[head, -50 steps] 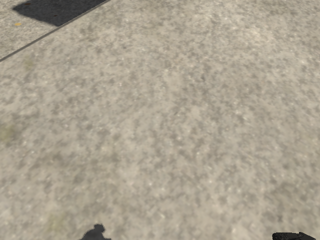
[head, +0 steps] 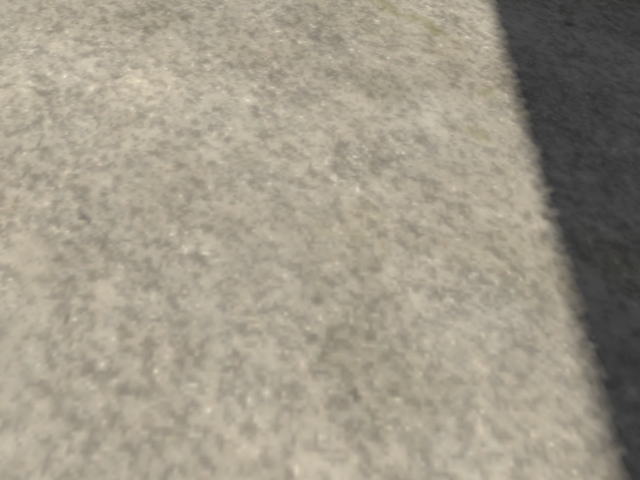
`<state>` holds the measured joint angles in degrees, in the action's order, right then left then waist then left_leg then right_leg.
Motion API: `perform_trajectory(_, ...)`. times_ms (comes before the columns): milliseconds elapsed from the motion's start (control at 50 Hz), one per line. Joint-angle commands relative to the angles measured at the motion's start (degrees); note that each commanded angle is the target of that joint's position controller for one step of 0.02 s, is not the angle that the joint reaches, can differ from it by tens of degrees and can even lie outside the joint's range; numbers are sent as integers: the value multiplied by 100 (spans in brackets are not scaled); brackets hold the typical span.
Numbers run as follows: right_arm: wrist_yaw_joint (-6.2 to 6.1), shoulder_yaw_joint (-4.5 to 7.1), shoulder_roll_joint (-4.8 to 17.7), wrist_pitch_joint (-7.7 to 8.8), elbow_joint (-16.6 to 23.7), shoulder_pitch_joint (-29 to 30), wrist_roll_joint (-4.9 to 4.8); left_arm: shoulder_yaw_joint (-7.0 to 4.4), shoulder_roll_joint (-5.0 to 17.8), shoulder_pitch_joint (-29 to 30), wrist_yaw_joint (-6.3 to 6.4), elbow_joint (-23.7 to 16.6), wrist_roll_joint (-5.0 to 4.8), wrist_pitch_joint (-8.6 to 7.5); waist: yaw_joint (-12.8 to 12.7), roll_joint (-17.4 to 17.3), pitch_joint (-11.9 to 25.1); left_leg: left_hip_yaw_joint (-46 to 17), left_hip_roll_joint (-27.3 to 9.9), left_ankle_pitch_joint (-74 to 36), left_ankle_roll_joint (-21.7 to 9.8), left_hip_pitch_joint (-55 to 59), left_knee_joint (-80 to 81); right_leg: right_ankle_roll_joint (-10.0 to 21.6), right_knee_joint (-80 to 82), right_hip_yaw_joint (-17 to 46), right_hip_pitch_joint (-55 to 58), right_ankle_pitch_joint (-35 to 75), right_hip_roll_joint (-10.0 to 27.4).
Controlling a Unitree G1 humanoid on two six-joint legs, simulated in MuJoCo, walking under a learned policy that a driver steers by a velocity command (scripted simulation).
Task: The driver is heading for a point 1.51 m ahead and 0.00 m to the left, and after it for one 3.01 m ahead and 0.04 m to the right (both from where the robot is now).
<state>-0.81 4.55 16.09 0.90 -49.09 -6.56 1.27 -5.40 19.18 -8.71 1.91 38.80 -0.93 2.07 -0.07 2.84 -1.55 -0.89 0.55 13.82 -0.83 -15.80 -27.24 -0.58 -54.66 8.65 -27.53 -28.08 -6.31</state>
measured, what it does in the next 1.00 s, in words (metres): walks ahead: right foot, then left foot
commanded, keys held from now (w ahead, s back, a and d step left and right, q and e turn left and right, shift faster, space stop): e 0.22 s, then no key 0.30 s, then w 0.14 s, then w+q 0.34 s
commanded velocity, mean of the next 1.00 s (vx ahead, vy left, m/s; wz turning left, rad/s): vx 0.14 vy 0.00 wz -0.17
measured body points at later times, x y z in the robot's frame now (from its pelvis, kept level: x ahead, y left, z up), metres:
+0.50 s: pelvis -0.01 -0.06 +0.00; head +0.02 -0.09 +0.45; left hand +0.22 +0.16 -0.07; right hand +0.04 -0.37 -0.13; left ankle +0.00 +0.10 -0.66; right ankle -0.02 -0.15 -0.74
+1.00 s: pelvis +0.09 -0.04 +0.01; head +0.12 -0.01 +0.46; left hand +0.29 +0.21 -0.10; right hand +0.08 -0.32 -0.11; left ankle +0.05 +0.06 -0.74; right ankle +0.10 -0.19 -0.67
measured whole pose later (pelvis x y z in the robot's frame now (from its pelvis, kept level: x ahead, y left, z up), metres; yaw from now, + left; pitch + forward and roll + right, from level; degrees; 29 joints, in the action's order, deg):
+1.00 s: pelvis +0.09 -0.04 +0.01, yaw -5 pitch +2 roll -2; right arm 0.8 2.4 15.1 4.0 -50.3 -22.4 -0.9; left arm -4.0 17.7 -9.7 -1.3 41.2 -0.2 -5.3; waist 2.6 1.9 0.0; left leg -2.4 1.4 16.0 -3.5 -6.5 -20.9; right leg 0.5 -54.6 0.5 -29.6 -16.5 1.0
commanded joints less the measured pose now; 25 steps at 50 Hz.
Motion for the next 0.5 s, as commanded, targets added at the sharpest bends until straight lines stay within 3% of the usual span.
perform_trajectory(20,-91,112,693,31,544,504,-102,-278,749,-417,14,-199,6,43,-155,-1041,367,-1201,-1615,-2010,-1026,958,855,-322,-1558,-57,-975,222,427)
perform_trajectory(80,-185,117,802,-61,494,165,-58,-148,420,-36,-44,-448,-67,57,92,-1174,280,-620,-1455,-2078,-1113,1113,1003,-480,-1025,-502,-1021,613,576)
perform_trajectory(160,-190,203,1086,-126,522,-22,-71,-37,282,220,-116,-702,-17,40,291,-1269,498,-325,-1711,-2242,-1202,1405,972,-493,152,-759,-534,599,877)
perform_trajectory(220,-106,258,1245,-147,589,61,-126,-42,354,129,-195,-754,-20,66,253,-1349,502,-55,-1797,-2273,-1132,1102,922,-342,895,-1080,176,668,859)
perform_trajectory(260,-48,263,1290,-134,554,4,-217,-64,375,30,-234,-758,-4,99,199,-1337,477,-84,-1857,-2172,-1053,1047,741,-172,1527,-1137,552,770,775)
perform_trajectory(300,-12,220,1196,-131,513,98,-342,-103,357,-419,-253,-585,20,105,-97,-1190,523,106,-1708,-1870,-727,760,203,141,2855,-1267,1447,1690,577)
perform_trajectory(320,29,134,922,-107,367,-246,-293,-167,539,-614,-205,-516,28,98,-114,-705,640,419,-1465,-1283,-333,244,-382,325,3338,-944,2288,2558,678)
perform_trajectory(340,91,-50,420,-74,509,-289,17,-272,1085,-787,-101,-584,59,83,6,912,923,941,-875,1064,243,-1035,-1978,758,3376,871,3335,4677,2112)
perform_trajectory(360,54,-23,504,-67,684,-50,-7,-205,1170,-552,-124,-747,221,-20,-48,1332,988,482,-373,2548,473,-1782,-3120,1923,3282,1711,2837,5481,3088)
perform_trajectory(380,-1,87,897,-98,690,196,-131,-143,896,-605,-189,-689,265,-138,-306,752,1023,74,-487,2407,475,-1729,-3694,2046,3443,1408,2519,4823,2818)
perform_trajectory(400,-20,122,933,-129,658,201,-214,-90,768,-396,-207,-594,255,-221,-160,678,752,-27,-538,2053,418,-1746,-3791,1715,3479,926,2322,4252,2405)
perform_trajectory(420,-65,137,895,-163,512,58,-195,-76,702,-129,-193,-572,201,-249,-47,486,653,-79,-583,1671,404,-1750,-3676,1413,3514,646,2244,3671,2117)
perform_trajectory(440,-96,152,926,-204,452,-8,-146,-16,576,69,-175,-563,144,-266,16,537,541,-83,-573,1329,446,-1640,-3629,1306,3536,466,2055,3796,2010)
perform_trajectory(500,-87,114,749,-215,340,-295,-149,104,303,218,-116,-482,190,-315,169,516,655,-58,-493,701,526,-1100,-3251,1290,3602,123,1870,3930,1804)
